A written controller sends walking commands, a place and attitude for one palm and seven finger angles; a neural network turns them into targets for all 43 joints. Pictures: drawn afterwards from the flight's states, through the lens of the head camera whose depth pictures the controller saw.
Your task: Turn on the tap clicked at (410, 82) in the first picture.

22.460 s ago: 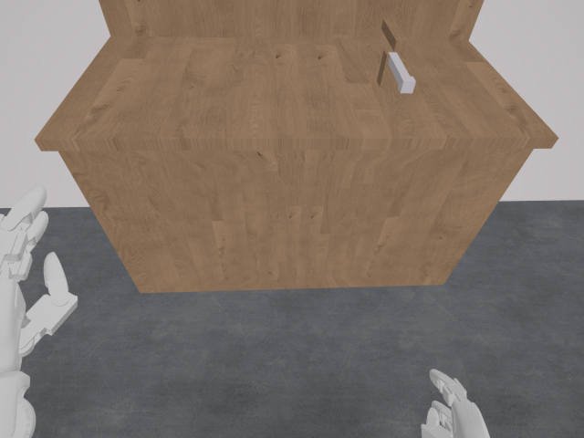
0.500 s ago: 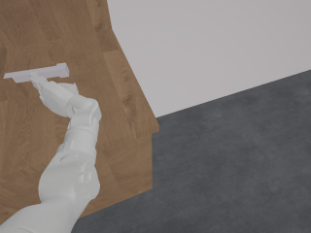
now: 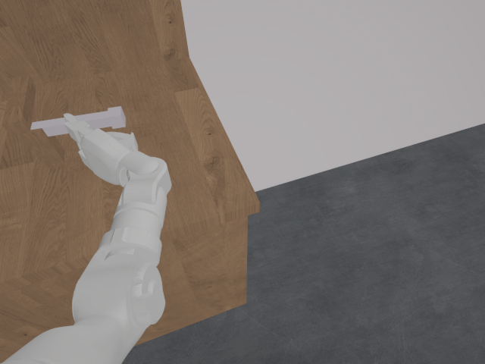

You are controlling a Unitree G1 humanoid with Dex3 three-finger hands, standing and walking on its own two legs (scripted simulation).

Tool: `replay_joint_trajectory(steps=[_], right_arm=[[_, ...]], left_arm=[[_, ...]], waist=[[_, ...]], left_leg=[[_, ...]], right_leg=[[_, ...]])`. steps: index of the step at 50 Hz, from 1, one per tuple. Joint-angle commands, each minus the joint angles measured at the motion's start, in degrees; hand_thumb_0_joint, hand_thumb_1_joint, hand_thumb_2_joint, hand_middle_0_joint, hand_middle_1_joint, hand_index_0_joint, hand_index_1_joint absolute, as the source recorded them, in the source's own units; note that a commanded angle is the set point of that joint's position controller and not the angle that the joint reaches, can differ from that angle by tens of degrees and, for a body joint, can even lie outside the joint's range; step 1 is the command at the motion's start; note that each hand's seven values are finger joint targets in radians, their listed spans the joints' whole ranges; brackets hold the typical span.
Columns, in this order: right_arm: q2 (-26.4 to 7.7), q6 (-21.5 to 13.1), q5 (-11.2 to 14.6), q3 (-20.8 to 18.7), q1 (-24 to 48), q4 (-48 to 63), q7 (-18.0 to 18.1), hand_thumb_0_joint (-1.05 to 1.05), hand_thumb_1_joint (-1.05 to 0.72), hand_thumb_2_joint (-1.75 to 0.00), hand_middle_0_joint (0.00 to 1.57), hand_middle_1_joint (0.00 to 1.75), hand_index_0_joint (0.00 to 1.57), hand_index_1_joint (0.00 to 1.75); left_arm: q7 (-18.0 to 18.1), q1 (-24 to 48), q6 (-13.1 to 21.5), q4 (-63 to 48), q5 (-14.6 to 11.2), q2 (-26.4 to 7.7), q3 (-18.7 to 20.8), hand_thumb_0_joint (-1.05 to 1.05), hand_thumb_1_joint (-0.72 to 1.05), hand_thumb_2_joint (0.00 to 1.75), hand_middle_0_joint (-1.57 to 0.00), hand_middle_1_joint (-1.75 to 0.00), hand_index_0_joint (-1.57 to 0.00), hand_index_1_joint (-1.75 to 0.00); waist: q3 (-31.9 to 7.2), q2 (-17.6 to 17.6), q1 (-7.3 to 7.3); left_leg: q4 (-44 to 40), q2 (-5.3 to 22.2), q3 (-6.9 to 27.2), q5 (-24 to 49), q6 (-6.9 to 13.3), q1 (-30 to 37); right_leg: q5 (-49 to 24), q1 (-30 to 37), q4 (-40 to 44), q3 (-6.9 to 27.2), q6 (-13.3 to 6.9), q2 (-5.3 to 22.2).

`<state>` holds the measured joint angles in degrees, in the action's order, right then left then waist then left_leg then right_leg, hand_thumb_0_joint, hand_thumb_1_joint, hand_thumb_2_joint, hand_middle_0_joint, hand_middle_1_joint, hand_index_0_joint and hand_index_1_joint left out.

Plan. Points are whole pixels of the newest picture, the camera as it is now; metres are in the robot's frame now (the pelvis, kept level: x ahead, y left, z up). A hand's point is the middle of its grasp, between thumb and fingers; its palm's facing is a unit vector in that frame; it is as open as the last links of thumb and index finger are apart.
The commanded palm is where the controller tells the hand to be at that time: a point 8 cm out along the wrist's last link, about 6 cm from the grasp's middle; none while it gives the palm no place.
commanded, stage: lift the hand up off the lever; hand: left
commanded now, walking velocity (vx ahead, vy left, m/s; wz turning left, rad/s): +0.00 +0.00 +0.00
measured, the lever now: (116, 117) +0.54 +0.23 +0.12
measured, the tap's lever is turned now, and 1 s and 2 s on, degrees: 84 84 84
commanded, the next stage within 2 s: draw the hand back beside the body in 1.92 s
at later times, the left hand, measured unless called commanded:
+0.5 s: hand (131, 135) +0.46 +0.18 +0.14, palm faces +0.81 -0.58 -0.13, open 7.8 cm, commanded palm +0.40 +0.20 +0.15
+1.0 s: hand (121, 129) +0.45 +0.18 +0.16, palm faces +0.81 -0.58 -0.12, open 7.8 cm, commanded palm +0.39 +0.20 +0.17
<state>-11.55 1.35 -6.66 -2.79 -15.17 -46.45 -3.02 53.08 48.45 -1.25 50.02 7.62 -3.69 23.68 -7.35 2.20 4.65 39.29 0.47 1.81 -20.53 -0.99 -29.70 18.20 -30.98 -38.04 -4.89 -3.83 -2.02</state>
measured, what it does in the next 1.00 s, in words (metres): stands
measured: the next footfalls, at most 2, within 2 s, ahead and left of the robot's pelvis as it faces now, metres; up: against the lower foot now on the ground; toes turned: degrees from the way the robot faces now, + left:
none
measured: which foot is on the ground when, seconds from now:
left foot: down 0.00-1.00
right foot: down 0.00-1.00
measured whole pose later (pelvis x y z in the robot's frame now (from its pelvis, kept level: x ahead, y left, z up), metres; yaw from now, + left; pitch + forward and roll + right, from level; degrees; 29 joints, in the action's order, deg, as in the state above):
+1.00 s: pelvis +0.00 -0.01 +0.01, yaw +1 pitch +7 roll +0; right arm -12.1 0.8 -4.8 -2.5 -11.2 -47.5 0.2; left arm 51.5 46.7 -11.7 40.5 5.5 -1.8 19.9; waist -5.6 2.2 1.6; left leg 32.5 0.4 2.3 -17.4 -1.4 -21.7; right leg 15.8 -23.2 -32.1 -5.3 -4.2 -2.0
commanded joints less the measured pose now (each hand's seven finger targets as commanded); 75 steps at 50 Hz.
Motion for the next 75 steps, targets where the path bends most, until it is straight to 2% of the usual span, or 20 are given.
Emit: replay_joint_trajectory(steps=[1,7,13,17,20,24,28,32,40,42,48,52,56,57,61,67,70,72,74,75], right_arm=[[-7.7,-1.6,0.3,-2.4,-0.9,5.2,0.4,0.0,-0.9,-0.9,0.2,0.3,0.2,0.3],[-7.7,-1.6,0.1,-2.4,0.1,4.9,1.0,0.0,-0.9,-0.9,0.2,0.3,0.2,0.3],[-7.3,-1.4,0.5,-2.2,0.7,5.0,1.4,0.0,-0.9,-0.9,0.2,0.3,0.2,0.3],[-7.6,-1.5,0.6,-2.5,0.9,5.1,1.8,0.0,-0.9,-0.9,0.2,0.3,0.2,0.3],[-7.1,-1.7,0.9,-2.4,1.4,5.5,1.5,0.0,-0.9,-0.9,0.2,0.3,0.2,0.3],[-7.3,-1.7,1.2,-2.1,2.2,5.3,2.1,0.0,-0.9,-0.9,0.2,0.3,0.2,0.3],[-7.0,-1.8,1.3,-2.0,3.4,5.5,2.4,0.0,-0.9,-0.9,0.2,0.3,0.2,0.3],[-7.3,-1.8,1.5,-2.0,4.1,5.5,3.0,0.0,-0.9,-0.9,0.2,0.3,0.2,0.3],[-7.0,-2.7,2.1,-1.5,5.5,4.9,3.5,0.0,-0.9,-0.9,0.2,0.3,0.2,0.3],[-7.3,-2.7,2.1,-1.8,5.4,4.7,3.7,0.0,-0.9,-0.9,0.2,0.3,0.2,0.3],[-7.0,-2.5,2.1,-1.6,5.8,5.2,3.4,0.0,-0.9,-0.9,0.2,0.3,0.2,0.3],[-7.3,-2.1,2.2,-1.8,6.2,5.2,3.8,0.0,-0.9,-0.9,0.2,0.3,0.2,0.3],[-6.8,-2.5,2.0,-1.5,6.5,5.4,3.6,0.0,-0.9,-0.9,0.2,0.3,0.2,0.3],[-7.2,-2.4,2.0,-1.8,6.5,5.2,3.8,0.0,-0.9,-0.9,0.2,0.3,0.2,0.3],[-6.8,-2.8,2.3,-1.6,6.9,5.7,3.5,0.0,-0.9,-0.9,0.2,0.3,0.2,0.3],[-7.1,-2.6,2.8,-1.6,8.1,5.4,4.2,0.0,-0.9,-0.9,0.2,0.3,0.2,0.3],[-6.7,-3.0,2.9,-1.3,8.7,5.4,3.9,0.0,-0.9,-0.9,0.2,0.3,0.2,0.3],[-7.0,-2.7,2.9,-1.5,9.2,5.3,4.3,0.0,-0.9,-0.9,0.2,0.3,0.2,0.3],[-6.5,-3.0,2.8,-1.1,9.5,5.4,4.1,0.0,-0.9,-0.9,0.2,0.3,0.2,0.3],[-6.5,-3.0,2.9,-1.4,9.4,5.4,4.1,0.0,-0.9,-0.9,0.2,0.3,0.2,0.3]], left_arm=[[0.7,27.5,1.7,-12.6,2.2,-8.0,-3.6,0.0,0.9,0.9,-0.15,-0.15,-0.15,-0.15],[1.2,27.9,0.6,-14.3,2.8,-10.1,-2.0,0.0,0.9,0.9,-0.15,-0.15,-0.15,-0.15],[0.5,28.5,-1.1,-15.7,2.4,-6.8,-5.3,0.0,0.9,0.9,-0.15,-0.15,-0.15,-0.15],[0.2,26.4,-1.8,-17.6,1.8,-8.5,-3.7,0.0,0.9,0.9,-0.15,-0.15,-0.15,-0.15],[-0.1,25.4,-2.7,-19.3,1.6,-5.2,-6.7,0.0,0.9,0.9,-0.15,-0.15,-0.15,-0.15],[0.0,25.1,-3.9,-19.5,0.8,-7.6,-4.3,0.0,0.9,0.9,-0.15,-0.15,-0.15,-0.15],[-0.1,23.8,-4.8,-21.8,1.2,-6.8,-5.4,0.0,0.9,0.9,-0.15,-0.15,-0.15,-0.15],[-0.5,23.0,-5.5,-22.2,1.0,-9.9,-3.0,0.0,0.9,0.9,-0.15,-0.15,-0.15,-0.15],[-1.5,26.9,-6.3,-20.3,0.5,-6.1,-7.3,0.0,0.9,0.9,-0.15,-0.15,-0.15,-0.15],[-1.5,26.5,-6.2,-20.8,0.1,-8.1,-5.6,0.0,0.9,0.9,-0.15,-0.15,-0.15,-0.15],[-1.3,25.1,-7.5,-21.5,-0.2,-5.6,-7.2,0.0,0.9,0.9,-0.15,-0.15,-0.15,-0.15],[-1.0,24.3,-8.1,-22.4,-0.4,-10.3,-3.0,0.0,0.9,0.9,-0.15,-0.15,-0.15,-0.15],[-0.9,26.8,-8.4,-24.2,0.7,-7.4,-6.0,0.0,0.9,0.9,-0.15,-0.15,-0.15,-0.15],[-0.9,25.4,-8.5,-24.5,0.7,-9.6,-4.3,0.0,0.9,0.9,-0.15,-0.15,-0.15,-0.15],[-1.8,24.4,-9.6,-27.0,-0.1,-4.6,-8.7,0.0,0.9,0.9,-0.15,-0.15,-0.15,-0.15],[-2.5,21.7,-11.0,-27.8,-1.6,-7.3,-6.1,0.0,0.9,0.9,-0.15,-0.15,-0.15,-0.15],[-2.2,24.1,-11.5,-28.3,-1.3,-5.0,-8.5,0.0,0.9,0.9,-0.15,-0.15,-0.15,-0.15],[-2.3,22.8,-11.5,-28.9,-1.4,-8.0,-6.0,0.0,0.9,0.9,-0.15,-0.15,-0.15,-0.15],[-2.3,25.6,-11.6,-31.0,-1.1,-3.8,-10.1,0.0,0.9,0.9,-0.15,-0.15,-0.15,-0.15],[-2.3,23.8,-11.9,-30.3,-1.1,-4.7,-8.9,0.0,0.9,0.9,-0.15,-0.15,-0.15,-0.15]], waist=[[-17.8,-4.2,0.62],[-18.6,-2.3,-0.56],[-18.8,-1.9,0.29],[-19.9,-2.5,-0.97],[-19.3,-1.7,-0.72],[-18.1,-4.6,-1.19],[-17.8,-3.8,-1.77],[-17.2,-4.5,-2.67],[-14.0,-4.7,-0.97],[-15.6,-4.2,-1.85],[-16.0,-3.2,-2.28],[-16.4,-4.8,-3.66],[-15.8,-4.5,-2.71],[-16.7,-3.5,-3.6],[-16.3,-3.1,-2.91],[-15.2,-3.7,-4.61],[-13.8,-4.2,-3.81],[-14.5,-3.5,-4.8],[-15.1,-3.2,-3.96],[-15.4,-3.7,-4.35]], left_leg=[[-3.4,-1.1,-1.8,18.1,1.4,5.5],[-3.8,-1.3,-1.9,17.9,1.3,6.1],[-4.1,-1.2,-2.0,19.5,1.1,7.7],[-4.5,-1.3,-2.1,20.4,1.1,8.1],[-4.7,-1.2,-2.4,21.9,1.0,9.1],[-5.7,-1.5,-2.4,19.3,1.4,8.1],[-6.4,-1.5,-2.7,19.6,1.4,8.7],[-7.2,-1.7,-2.7,18.0,1.5,8.2],[-8.2,-1.7,-2.5,14.3,1.9,9.3],[-8.3,-1.9,-2.4,14.9,1.8,9.9],[-8.7,-1.7,-2.5,18.6,1.2,11.3],[-9.3,-1.7,-2.5,18.4,1.4,10.6],[-9.3,-1.3,-2.8,18.8,1.4,11.6],[-9.5,-1.4,-2.6,19.3,1.1,12.1],[-9.6,-1.2,-3.0,21.5,0.9,13.7],[-11.1,-1.3,-2.7,21.1,0.6,14.2],[-11.2,-1.2,-2.8,20.1,0.8,14.2],[-11.4,-1.3,-2.8,20.1,0.8,14.5],[-11.4,-1.2,-2.8,22.1,0.5,15.7],[-11.3,-1.0,-2.7,22.7,0.3,15.9]], right_leg=[[-18.5,14.2,4.8,1.5,2.8,1.6],[-18.3,15.3,5.2,1.9,2.6,1.7],[-20.1,15.6,5.3,1.8,2.7,1.9],[-22.5,18.3,5.7,2.1,2.8,2.0],[-23.8,18.4,5.8,1.8,2.8,2.1],[-22.9,20.0,7.3,2.4,3.3,2.7],[-23.9,21.0,7.7,2.6,3.3,2.9],[-22.8,22.1,8.6,3.2,3.5,3.2],[-15.9,19.0,10.8,3.3,3.5,3.1],[-16.2,20.1,10.8,3.4,3.2,2.8],[-19.6,20.6,9.8,2.4,2.8,2.7],[-20.5,22.8,10.4,2.9,3.2,3.0],[-19.7,21.7,10.4,2.6,3.0,2.8],[-19.1,22.2,10.4,2.6,2.6,2.5],[-21.5,22.5,10.3,2.1,2.6,2.5],[-19.6,23.8,11.6,2.1,2.4,2.3],[-18.4,22.7,12.1,2.1,2.5,2.5],[-18.0,23.7,12.4,2.3,2.4,2.4],[-20.2,23.6,11.8,2.0,2.3,2.5],[-20.3,23.8,11.6,1.7,2.2,2.3]])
